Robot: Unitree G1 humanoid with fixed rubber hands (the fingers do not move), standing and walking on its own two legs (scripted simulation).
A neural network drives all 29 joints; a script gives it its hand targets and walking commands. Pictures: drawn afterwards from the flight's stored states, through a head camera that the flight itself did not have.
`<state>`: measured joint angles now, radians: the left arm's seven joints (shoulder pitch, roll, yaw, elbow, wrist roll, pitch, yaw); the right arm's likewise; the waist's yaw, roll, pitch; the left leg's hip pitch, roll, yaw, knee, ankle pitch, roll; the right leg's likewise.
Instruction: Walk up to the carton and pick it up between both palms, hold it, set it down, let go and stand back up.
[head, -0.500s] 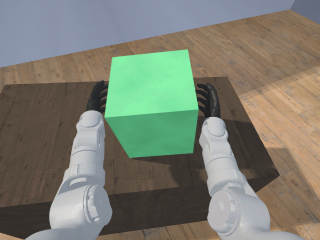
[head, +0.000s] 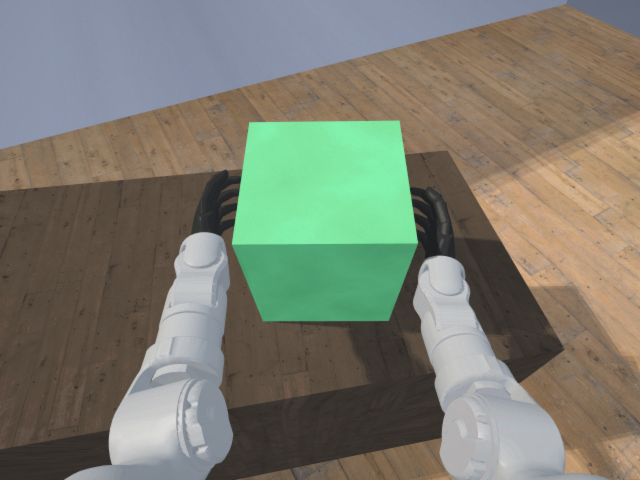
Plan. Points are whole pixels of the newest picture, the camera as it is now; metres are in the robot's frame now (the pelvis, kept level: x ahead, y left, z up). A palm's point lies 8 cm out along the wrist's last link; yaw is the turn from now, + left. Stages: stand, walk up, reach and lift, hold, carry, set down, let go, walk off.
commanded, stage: set down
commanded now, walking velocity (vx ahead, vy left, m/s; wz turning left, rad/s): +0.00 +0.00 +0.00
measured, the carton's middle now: (324, 230) +0.46 +0.03 +0.01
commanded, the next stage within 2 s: none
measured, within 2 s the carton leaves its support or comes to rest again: rests again in 0.64 s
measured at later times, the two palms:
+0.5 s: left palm (201, 239) +0.38 +0.19 +0.07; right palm (432, 254) +0.38 -0.11 +0.07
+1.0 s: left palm (221, 236) +0.40 +0.17 +0.06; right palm (438, 261) +0.39 -0.13 +0.04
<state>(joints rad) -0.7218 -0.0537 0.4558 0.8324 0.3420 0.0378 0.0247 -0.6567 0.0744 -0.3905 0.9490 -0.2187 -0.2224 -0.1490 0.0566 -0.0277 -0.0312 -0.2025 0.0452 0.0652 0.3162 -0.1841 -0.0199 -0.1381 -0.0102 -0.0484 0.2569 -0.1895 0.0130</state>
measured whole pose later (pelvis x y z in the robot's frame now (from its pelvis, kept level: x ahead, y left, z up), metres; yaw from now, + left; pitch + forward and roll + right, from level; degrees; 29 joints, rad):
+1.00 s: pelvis +0.00 -0.01 +0.00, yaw -1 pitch +7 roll +0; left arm -0.71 -0.12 0.58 0.75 0.41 -0.11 -0.04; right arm -0.62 0.15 -0.49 0.87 -0.33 -0.34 -0.15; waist 0.06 -0.04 0.03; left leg -0.23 0.05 0.08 0.30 -0.18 -0.02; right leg -0.20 -0.01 -0.04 0.29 -0.21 0.00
